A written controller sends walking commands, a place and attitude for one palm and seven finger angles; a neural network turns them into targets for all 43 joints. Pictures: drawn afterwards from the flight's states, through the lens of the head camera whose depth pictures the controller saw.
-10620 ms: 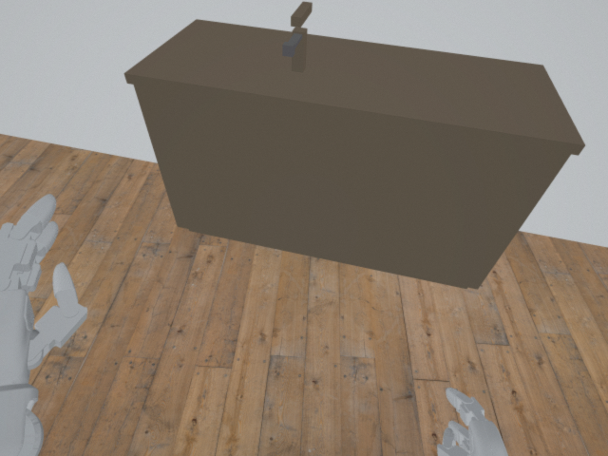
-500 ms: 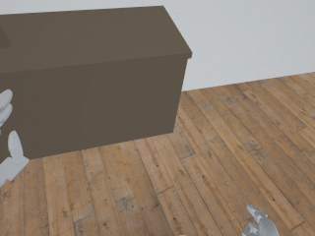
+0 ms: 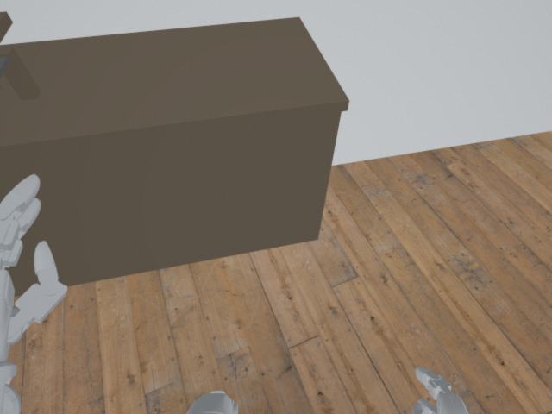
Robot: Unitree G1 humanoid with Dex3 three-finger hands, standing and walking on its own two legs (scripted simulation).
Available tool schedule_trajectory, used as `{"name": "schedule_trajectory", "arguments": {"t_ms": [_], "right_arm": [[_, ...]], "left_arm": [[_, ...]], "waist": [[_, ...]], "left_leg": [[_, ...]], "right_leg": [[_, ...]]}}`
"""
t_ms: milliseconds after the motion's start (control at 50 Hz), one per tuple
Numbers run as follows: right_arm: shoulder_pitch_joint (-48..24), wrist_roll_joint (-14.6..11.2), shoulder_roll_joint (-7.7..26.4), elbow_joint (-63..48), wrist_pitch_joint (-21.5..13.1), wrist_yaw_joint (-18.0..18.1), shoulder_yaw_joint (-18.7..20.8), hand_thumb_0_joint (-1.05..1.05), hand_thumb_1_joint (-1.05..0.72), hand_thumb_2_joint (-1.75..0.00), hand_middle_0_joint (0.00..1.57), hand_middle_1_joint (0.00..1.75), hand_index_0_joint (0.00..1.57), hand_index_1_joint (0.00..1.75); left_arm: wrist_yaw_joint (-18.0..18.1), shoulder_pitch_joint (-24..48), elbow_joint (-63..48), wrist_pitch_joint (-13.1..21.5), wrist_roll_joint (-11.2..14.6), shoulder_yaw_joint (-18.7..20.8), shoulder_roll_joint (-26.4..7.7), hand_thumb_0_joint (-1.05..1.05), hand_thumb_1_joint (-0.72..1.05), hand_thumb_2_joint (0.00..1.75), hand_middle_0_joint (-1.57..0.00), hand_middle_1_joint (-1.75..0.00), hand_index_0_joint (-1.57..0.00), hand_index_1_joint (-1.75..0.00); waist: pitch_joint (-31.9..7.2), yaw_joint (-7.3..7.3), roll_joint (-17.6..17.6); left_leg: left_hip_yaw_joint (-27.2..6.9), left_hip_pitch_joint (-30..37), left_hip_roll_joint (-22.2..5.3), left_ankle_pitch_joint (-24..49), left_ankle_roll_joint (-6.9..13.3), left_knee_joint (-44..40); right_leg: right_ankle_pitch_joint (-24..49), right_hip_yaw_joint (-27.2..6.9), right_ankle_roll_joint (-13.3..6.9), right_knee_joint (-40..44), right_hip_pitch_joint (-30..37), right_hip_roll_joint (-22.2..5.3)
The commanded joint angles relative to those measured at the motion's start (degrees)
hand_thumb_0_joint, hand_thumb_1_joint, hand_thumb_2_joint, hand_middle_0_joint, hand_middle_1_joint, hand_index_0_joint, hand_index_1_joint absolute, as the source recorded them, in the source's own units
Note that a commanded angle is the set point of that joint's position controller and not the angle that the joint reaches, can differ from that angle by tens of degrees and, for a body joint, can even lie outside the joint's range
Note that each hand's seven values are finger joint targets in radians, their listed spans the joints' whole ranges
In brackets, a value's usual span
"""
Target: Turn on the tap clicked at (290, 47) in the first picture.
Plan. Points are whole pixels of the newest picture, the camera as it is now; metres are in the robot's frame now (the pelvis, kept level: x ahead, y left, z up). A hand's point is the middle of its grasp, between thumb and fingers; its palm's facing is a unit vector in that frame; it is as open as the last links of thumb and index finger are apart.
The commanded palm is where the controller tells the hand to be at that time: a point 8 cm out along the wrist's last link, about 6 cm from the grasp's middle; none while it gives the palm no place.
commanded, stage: take the last steps up to it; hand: left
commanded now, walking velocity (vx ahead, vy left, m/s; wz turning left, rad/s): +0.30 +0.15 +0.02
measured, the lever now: out of the picture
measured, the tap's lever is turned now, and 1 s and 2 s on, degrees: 0 0 0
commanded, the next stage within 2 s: come to a stop and stand still in 1.14 s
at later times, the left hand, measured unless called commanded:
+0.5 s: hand (46, 210) +0.30 +0.29 +0.16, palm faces +0.39 -0.78 -0.49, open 7.4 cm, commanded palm +0.25 +0.33 +0.17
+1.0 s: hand (17, 136) +0.41 +0.37 +0.18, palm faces +0.37 -0.82 -0.45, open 7.4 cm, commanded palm +0.35 +0.42 +0.17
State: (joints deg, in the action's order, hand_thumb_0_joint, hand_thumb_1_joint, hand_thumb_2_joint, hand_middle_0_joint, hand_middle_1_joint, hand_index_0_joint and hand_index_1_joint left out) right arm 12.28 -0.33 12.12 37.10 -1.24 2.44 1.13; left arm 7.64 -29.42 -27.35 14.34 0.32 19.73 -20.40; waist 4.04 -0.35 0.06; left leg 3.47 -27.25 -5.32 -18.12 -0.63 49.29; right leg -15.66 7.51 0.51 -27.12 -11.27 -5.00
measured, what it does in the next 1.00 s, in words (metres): walks ahead: left foot, then right foot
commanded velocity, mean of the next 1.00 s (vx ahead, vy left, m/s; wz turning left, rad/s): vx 0.24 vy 0.15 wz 0.00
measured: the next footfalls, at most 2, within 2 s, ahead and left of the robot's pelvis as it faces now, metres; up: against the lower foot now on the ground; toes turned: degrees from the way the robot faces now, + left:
left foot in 0.10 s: +0.11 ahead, +0.17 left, +0.00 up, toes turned +8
right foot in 0.38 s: +0.14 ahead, -0.04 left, +0.00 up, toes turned -10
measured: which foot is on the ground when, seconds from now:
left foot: up 0.00-0.08, down 0.10-0.40, up 0.42-0.74, down 0.76-1.00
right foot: down 0.00-0.12, up 0.14-0.36, down 0.38-0.78, up 0.80-1.00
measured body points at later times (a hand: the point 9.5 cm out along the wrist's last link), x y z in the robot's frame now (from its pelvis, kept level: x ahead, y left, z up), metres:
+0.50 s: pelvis +0.09 +0.05 -0.01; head +0.12 +0.02 +0.44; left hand +0.28 +0.33 +0.19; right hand +0.25 -0.16 -0.13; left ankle +0.07 +0.18 -0.67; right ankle +0.10 -0.04 -0.74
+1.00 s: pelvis +0.19 +0.14 -0.01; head +0.23 +0.14 +0.44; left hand +0.39 +0.41 +0.20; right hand +0.36 -0.07 -0.10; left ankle +0.22 +0.24 -0.74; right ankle +0.18 +0.03 -0.70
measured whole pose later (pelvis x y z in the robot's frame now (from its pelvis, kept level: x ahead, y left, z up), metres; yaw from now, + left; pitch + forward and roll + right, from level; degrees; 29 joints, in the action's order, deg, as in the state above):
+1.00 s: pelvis +0.19 +0.14 -0.01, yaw -1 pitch +1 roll +0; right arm 9.9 -1.2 6.9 33.8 -5.6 1.8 -0.5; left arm 8.5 -26.9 -33.1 13.9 1.7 23.0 -23.3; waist 4.1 -0.5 -1.0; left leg 9.6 -18.6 -3.1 -13.0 2.2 30.8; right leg -25.5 7.6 1.5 -52.4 -25.0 -4.2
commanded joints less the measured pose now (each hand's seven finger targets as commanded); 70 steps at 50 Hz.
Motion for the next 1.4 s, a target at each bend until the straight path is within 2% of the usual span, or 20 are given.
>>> {"name": "schedule_trajectory", "arguments": {"t_ms": [0,60,100,120,320,340,380,420,540,700,720,760,820,880,1040,1060,1100,1120,1220,1380], "right_arm": [[-5.57,0.39,3.73,-10.06,-4.94,0.75,2.18,0.00,-0.90,-0.90,0.20,0.30,0.20,0.30],[-3.12,0.12,5.11,-10.14,-5.57,1.72,3.31,0.00,-0.90,-0.90,0.20,0.30,0.20,0.30],[-2.58,-0.17,7.39,-10.82,-5.83,1.52,4.33,0.00,-0.90,-0.90,0.20,0.30,0.20,0.30],[-2.75,-0.19,6.61,-11.29,-6.11,1.29,4.11,0.00,-0.90,-0.90,0.20,0.30,0.20,0.30],[-5.20,-0.54,5.46,-8.73,-6.63,0.66,1.97,0.00,-0.90,-0.90,0.20,0.30,0.20,0.30],[-5.11,-0.49,5.13,-8.51,-6.11,0.87,2.03,0.00,-0.90,-0.90,0.20,0.30,0.20,0.30],[-7.22,-0.19,4.20,-10.32,-5.13,0.37,1.77,0.00,-0.90,-0.90,0.20,0.30,0.20,0.30],[-5.58,-0.01,5.59,-8.09,-5.34,-0.19,2.73,0.00,-0.90,-0.90,0.20,0.30,0.20,0.30],[-6.13,0.19,4.62,-7.87,-3.64,-0.39,1.47,0.00,-0.90,-0.90,0.20,0.30,0.20,0.30],[-4.35,0.27,4.52,-11.33,-5.28,0.88,3.22,0.00,-0.90,-0.90,0.20,0.30,0.20,0.30],[-3.39,-0.02,5.47,-11.42,-5.19,1.25,3.79,0.00,-0.90,-0.90,0.20,0.30,0.20,0.30],[-3.00,-0.24,6.67,-12.14,-5.28,1.17,4.45,0.00,-0.90,-0.90,0.20,0.30,0.20,0.30],[-4.40,-0.40,6.11,-10.26,-5.24,0.93,3.69,0.00,-0.90,-0.90,0.20,0.30,0.20,0.30],[-4.59,-1.08,5.33,-9.77,-6.30,0.18,3.29,0.00,-0.90,-0.90,0.20,0.30,0.20,0.30],[-4.47,-0.54,5.41,-9.26,-6.03,1.16,1.34,0.00,-0.90,-0.90,0.20,0.30,0.20,0.30],[-4.20,-0.52,5.14,-9.30,-5.33,1.32,1.26,0.00,-0.90,-0.90,0.20,0.30,0.20,0.30],[-5.67,0.06,4.19,-10.32,-4.83,0.90,0.82,0.00,-0.90,-0.90,0.20,0.30,0.20,0.30],[-5.25,-0.13,5.50,-9.34,-5.01,0.40,1.68,0.00,-0.90,-0.90,0.20,0.30,0.20,0.30],[-6.37,0.25,4.15,-7.90,-3.69,0.39,0.00,0.00,-0.90,-0.90,0.20,0.30,0.20,0.30],[-4.46,0.23,4.04,-12.38,-3.47,2.38,1.68,0.00,-0.90,-0.90,0.20,0.30,0.20,0.30]], "left_arm": [[2.87,5.26,-16.39,3.59,0.74,8.62,-11.35,0.00,0.90,0.90,-0.20,-0.30,-0.20,-0.30],[3.12,5.62,-16.60,3.23,0.79,7.87,-10.31,0.00,0.90,0.90,-0.20,-0.30,-0.20,-0.30],[3.27,7.02,-19.47,4.14,0.70,7.85,-10.14,0.00,0.90,0.90,-0.20,-0.30,-0.20,-0.30],[3.27,6.26,-17.39,4.42,0.08,8.55,-11.46,0.00,0.90,0.90,-0.20,-0.30,-0.20,-0.30],[1.97,0.27,-13.09,2.07,1.61,8.84,-10.72,0.00,0.90,0.90,-0.20,-0.30,-0.20,-0.30],[2.00,1.29,-11.37,1.66,1.28,9.37,-11.28,0.00,0.90,0.90,-0.20,-0.30,-0.20,-0.30],[1.94,3.45,-8.89,0.90,1.51,10.80,-13.35,0.00,0.90,0.90,-0.20,-0.30,-0.20,-0.30],[1.16,7.99,-7.60,1.91,1.98,10.00,-11.87,0.00,0.90,0.90,-0.20,-0.30,-0.20,-0.30],[1.08,6.36,-10.07,4.42,0.67,7.04,-10.02,0.00,0.90,0.90,-0.20,-0.30,-0.20,-0.30],[3.23,5.15,-19.94,3.84,0.66,10.10,-12.57,0.00,0.90,0.90,-0.20,-0.30,-0.20,-0.30],[3.22,5.86,-20.67,4.30,0.77,10.15,-12.36,0.00,0.90,0.90,-0.20,-0.30,-0.20,-0.30],[3.34,4.09,-19.06,5.07,0.56,9.31,-11.27,0.00,0.90,0.90,-0.20,-0.30,-0.20,-0.30],[2.58,5.80,-13.00,4.10,1.38,11.61,-13.38,0.00,0.90,0.90,-0.20,-0.30,-0.20,-0.30],[1.78,3.81,-19.72,4.78,1.41,9.66,-11.23,0.00,0.90,0.90,-0.20,-0.30,-0.20,-0.30],[1.97,1.52,-12.60,0.65,1.84,9.54,-11.04,0.00,0.90,0.90,-0.20,-0.30,-0.20,-0.30],[2.06,2.76,-11.19,0.35,1.54,9.84,-11.83,0.00,0.90,0.90,-0.20,-0.30,-0.20,-0.30],[2.22,6.15,-7.86,0.23,1.71,10.78,-13.63,0.00,0.90,0.90,-0.20,-0.30,-0.20,-0.30],[1.97,8.24,-6.79,0.20,2.28,9.27,-11.92,0.00,0.90,0.90,-0.20,-0.30,-0.20,-0.30],[1.81,6.20,-8.08,2.62,0.72,7.07,-10.24,0.00,0.90,0.90,-0.20,-0.30,-0.20,-0.30],[3.73,1.83,-20.74,1.65,1.55,9.98,-12.17,0.00,0.90,0.90,-0.20,-0.30,-0.20,-0.30]], "waist": [[-8.68,1.39,-8.48],[-10.23,-0.09,0.44],[-12.34,-0.89,20.62],[-11.29,-0.68,15.74],[-9.45,1.14,9.18],[-9.83,1.38,2.31],[-7.59,1.31,-19.32],[-4.08,-0.17,-11.91],[-6.97,0.05,-7.08],[-12.59,0.41,-5.25],[-14.44,-0.52,2.47],[-14.82,0.12,19.37],[-10.35,-0.42,13.76],[-11.21,0.54,15.05],[-11.75,0.90,5.71],[-11.41,0.52,0.80],[-7.64,0.41,-16.83],[-6.80,0.52,-16.68],[-7.37,0.34,-6.04],[-14.53,0.20,-3.39]], "left_leg": [[5.29,8.67,2.56,2.97,1.07,-14.85],[5.66,20.08,3.32,6.37,1.50,-24.86],[-18.29,32.05,-12.85,16.27,9.67,-29.40],[-22.34,30.42,-15.39,20.26,13.22,-30.86],[-3.79,9.28,-7.68,5.15,7.80,-23.54],[-1.68,4.40,-5.30,0.60,6.23,-15.50],[1.05,-14.89,4.78,-12.70,1.26,14.14],[-6.84,-15.90,0.97,-5.43,-0.40,23.30],[-0.91,-10.49,-0.94,2.20,-0.75,7.94],[8.23,16.77,4.69,10.79,0.70,-23.28],[5.00,23.96,2.52,12.57,1.69,-25.01],[-19.86,30.91,-15.43,26.30,10.88,-28.74],[-18.30,19.63,-15.36,11.32,14.62,-31.44],[-6.89,19.35,-9.76,17.78,11.68,-29.01],[-2.97,10.88,-7.96,7.73,6.52,-23.02],[-1.22,7.40,-5.41,1.75,4.94,-18.03],[1.88,-8.39,4.19,-13.30,0.49,3.54],[-3.06,-10.12,3.09,-10.33,-0.39,13.08],[-1.84,-7.54,1.23,-2.76,-1.06,9.61],[4.30,17.75,3.90,16.16,-0.83,-24.73]], "right_leg": [[9.39,-9.80,-7.82,7.54,3.86,-12.07],[5.51,-5.85,-4.11,-4.27,0.36,-7.43],[-17.53,0.53,0.55,-29.55,-18.27,2.09],[-21.45,-2.36,-0.33,-37.76,-21.80,2.83],[-4.14,1.95,0.43,-4.38,1.24,2.16],[-2.13,-2.58,-0.86,1.71,6.71,-0.68],[-3.67,-39.46,-10.78,13.66,12.66,-22.57],[-7.14,-35.60,-11.34,15.36,5.86,-22.25],[27.27,-8.20,-7.73,7.14,8.59,-14.27],[23.33,-3.93,-4.44,-5.08,5.04,-9.49],[17.88,-2.49,-2.72,-14.05,0.29,-7.16],[-22.16,-1.57,-0.01,-37.17,-17.48,2.03],[-17.57,-4.87,0.43,-43.56,-21.75,-1.47],[-11.37,-1.85,1.05,-33.87,-19.52,-0.97],[-1.82,0.91,0.47,-1.49,1.30,1.63],[0.93,-4.32,-1.32,3.28,4.15,-2.13],[2.97,-34.21,-10.34,12.00,7.83,-21.36],[2.28,-35.16,-11.71,13.62,6.18,-23.18],[31.95,-10.97,-7.79,5.80,7.60,-14.70],[28.87,-3.18,-2.58,-5.78,6.94,-6.52]]}}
